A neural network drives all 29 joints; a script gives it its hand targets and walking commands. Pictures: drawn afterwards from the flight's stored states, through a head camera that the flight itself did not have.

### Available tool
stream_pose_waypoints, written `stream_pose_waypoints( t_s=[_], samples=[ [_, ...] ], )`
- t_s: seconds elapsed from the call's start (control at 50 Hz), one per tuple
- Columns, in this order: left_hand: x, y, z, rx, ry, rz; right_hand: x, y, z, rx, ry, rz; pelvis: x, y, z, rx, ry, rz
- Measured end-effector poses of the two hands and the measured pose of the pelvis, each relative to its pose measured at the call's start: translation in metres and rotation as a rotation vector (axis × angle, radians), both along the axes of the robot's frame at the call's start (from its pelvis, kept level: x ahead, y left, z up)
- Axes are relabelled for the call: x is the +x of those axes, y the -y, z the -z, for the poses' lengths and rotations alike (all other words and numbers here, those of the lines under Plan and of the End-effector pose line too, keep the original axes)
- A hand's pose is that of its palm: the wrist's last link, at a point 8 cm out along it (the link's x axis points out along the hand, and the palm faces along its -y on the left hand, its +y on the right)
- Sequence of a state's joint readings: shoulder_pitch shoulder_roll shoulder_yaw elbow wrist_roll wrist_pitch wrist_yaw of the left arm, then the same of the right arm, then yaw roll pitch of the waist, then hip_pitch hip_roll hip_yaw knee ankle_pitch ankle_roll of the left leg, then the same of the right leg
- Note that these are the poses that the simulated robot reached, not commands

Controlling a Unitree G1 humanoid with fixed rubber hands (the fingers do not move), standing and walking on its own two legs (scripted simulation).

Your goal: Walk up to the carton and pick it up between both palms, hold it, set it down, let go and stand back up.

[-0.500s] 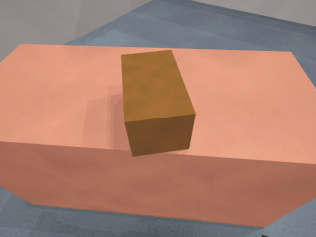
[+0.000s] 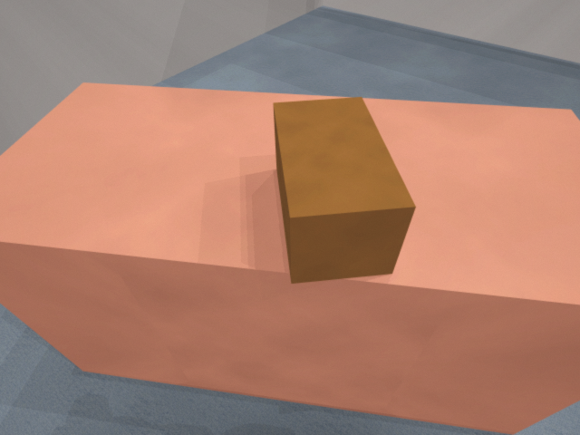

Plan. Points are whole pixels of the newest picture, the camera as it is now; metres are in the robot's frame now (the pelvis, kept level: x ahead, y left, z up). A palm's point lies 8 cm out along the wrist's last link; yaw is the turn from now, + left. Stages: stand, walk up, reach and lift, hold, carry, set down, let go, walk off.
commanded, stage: walk up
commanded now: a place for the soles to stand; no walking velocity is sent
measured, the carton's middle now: (329, 183) +0.53 -0.06 +0.06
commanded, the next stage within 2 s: reach and lift in 1.56 s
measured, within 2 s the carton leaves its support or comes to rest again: neither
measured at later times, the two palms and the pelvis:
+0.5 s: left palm out of the picture +0.04 +0.30 -0.11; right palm out of the picture +0.08 -0.31 -0.11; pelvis +0.00 +0.00 +0.01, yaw -1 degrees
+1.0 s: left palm out of the picture +0.09 +0.31 -0.10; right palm out of the picture +0.08 -0.30 -0.10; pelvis +0.00 +0.00 +0.01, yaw -1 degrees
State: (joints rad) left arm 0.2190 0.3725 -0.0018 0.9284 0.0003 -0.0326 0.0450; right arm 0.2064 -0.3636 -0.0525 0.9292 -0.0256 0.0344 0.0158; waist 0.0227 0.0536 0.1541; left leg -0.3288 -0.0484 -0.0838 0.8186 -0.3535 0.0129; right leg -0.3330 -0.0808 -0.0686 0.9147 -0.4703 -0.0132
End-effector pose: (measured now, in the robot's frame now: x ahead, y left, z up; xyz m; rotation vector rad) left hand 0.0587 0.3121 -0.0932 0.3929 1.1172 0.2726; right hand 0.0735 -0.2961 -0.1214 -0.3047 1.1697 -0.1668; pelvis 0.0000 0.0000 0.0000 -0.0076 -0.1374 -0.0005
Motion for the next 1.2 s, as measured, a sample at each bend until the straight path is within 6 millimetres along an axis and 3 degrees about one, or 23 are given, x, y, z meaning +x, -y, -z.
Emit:
stream_pose_waypoints(
  t_s=[0.14,0.28,0.38,0.56,0.86,1.2],
  samples=[
    [-0.016,0.01,0.021,-0.07,-0.076,0.009,-0.005,0.008,-0.016,-0.052,-0.008,0.003,-0.01,0.0,-0.001,-0.008,-0.041,0.012],
    [-0.032,0.0,0.021,-0.074,-0.13,-0.012,0.0,-0.001,-0.021,-0.053,0.003,0.001,-0.007,-0.009,-0.006,-0.021,-0.052,0.012],
    [-0.024,-0.004,0.02,-0.067,-0.134,-0.019,0.001,-0.003,-0.02,-0.048,0.0,-0.002,-0.005,-0.01,-0.006,-0.02,-0.052,0.009],
    [-0.016,0.012,0.012,-0.054,-0.144,-0.007,0.011,0.013,-0.016,-0.028,-0.008,0.004,0.003,0.008,-0.009,-0.003,-0.074,0.015],
    [0.025,0.005,0.006,-0.05,-0.048,0.02,0.013,0.004,-0.014,-0.019,-0.01,0.013,0.003,0.0,-0.01,-0.007,-0.076,0.01],
    [0.028,0.003,0.006,-0.056,-0.103,0.007,0.018,0.003,-0.019,-0.026,-0.038,0.01,0.011,-0.002,-0.015,-0.009,-0.103,0.01]
  ],
)
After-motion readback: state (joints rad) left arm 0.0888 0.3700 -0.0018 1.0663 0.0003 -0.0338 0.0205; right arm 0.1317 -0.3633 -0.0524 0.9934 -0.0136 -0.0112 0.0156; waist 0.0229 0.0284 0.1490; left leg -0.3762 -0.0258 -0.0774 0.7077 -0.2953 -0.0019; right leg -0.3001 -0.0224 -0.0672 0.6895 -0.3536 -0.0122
